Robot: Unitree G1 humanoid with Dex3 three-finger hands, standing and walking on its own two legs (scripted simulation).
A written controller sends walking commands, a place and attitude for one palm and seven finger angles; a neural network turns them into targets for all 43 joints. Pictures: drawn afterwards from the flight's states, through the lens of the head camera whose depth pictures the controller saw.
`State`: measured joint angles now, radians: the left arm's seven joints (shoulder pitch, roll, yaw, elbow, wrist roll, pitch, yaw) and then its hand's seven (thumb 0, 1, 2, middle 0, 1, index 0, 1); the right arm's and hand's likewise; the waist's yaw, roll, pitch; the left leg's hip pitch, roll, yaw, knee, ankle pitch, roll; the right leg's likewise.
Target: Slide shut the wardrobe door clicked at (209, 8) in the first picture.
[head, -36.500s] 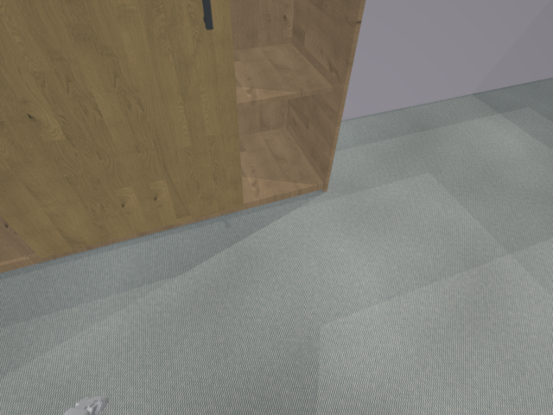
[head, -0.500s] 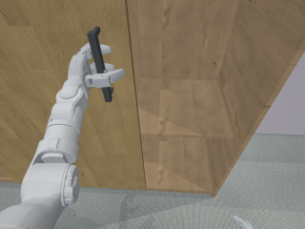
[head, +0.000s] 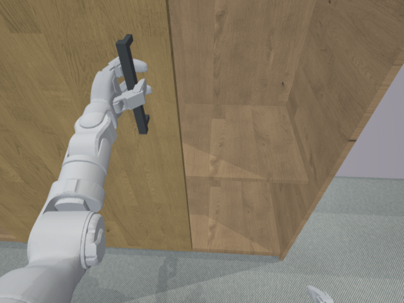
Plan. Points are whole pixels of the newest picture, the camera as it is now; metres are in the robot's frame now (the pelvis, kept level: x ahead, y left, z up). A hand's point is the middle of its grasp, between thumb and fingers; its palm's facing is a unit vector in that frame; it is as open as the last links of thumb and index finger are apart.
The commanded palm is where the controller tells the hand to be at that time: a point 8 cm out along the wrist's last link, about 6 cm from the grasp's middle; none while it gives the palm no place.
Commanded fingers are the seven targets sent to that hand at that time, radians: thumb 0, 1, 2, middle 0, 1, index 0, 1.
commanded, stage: grip the handle and tug to test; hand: left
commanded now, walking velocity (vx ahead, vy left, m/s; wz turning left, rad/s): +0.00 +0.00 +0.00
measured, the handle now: (136, 88) +0.49 +0.15 +0.20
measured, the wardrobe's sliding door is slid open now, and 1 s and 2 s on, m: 0.43 0.43 0.39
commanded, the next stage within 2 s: tug the door sideways, standing still in 0.48 s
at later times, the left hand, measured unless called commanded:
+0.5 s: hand (142, 97) +0.44 +0.13 +0.21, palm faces -0.01 -1.00 +0.02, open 5.2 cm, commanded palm +0.40 +0.19 +0.20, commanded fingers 0.00 0.90 0.90 -0.45 -1.40 -0.45 -1.40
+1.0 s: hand (144, 97) +0.44 +0.13 +0.21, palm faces +0.06 -1.00 -0.02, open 5.4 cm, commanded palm +0.41 +0.13 +0.20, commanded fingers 0.00 0.90 0.90 -0.45 -1.40 -0.45 -1.40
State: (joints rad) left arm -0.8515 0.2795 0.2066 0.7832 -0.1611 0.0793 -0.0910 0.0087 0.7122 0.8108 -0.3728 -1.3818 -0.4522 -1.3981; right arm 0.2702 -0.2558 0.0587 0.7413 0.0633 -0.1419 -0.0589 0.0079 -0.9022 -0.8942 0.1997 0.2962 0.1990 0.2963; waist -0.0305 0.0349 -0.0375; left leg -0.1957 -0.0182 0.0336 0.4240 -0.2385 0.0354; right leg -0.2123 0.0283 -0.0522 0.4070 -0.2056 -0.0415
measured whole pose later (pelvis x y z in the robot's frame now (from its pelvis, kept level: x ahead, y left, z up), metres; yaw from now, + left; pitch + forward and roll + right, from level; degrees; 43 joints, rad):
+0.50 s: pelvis +0.01 +0.00 +0.00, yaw -2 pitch +0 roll +0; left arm -0.67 0.28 0.26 0.55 -0.18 0.14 -0.09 0.00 0.79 0.81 -0.42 -1.40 -0.39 -1.40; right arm 0.27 -0.27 0.05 0.69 0.07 -0.12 -0.05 0.01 -0.90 -0.89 0.20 0.30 0.20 0.30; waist -0.05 0.04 -0.04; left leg -0.15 0.00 0.07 0.39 -0.24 0.03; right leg -0.19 0.05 -0.01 0.38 -0.20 -0.05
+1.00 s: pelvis +0.03 +0.00 +0.00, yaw +2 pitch +1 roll +0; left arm -0.69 0.15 0.09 0.40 -0.15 0.27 0.06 0.00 0.80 0.83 -0.38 -1.40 -0.34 -1.40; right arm 0.18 -0.23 0.04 0.71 0.05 -0.07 -0.03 0.01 -0.90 -0.89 0.20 0.30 0.20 0.30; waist 0.03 0.04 -0.04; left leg -0.15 -0.04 0.00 0.42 -0.28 0.04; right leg -0.16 0.01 -0.08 0.41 -0.26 -0.03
